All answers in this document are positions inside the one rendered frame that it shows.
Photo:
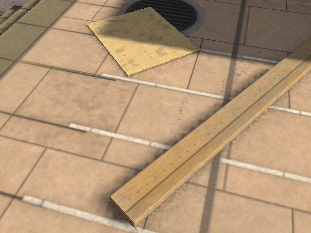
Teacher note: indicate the stairs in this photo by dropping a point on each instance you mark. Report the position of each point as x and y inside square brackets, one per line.
[14, 14]

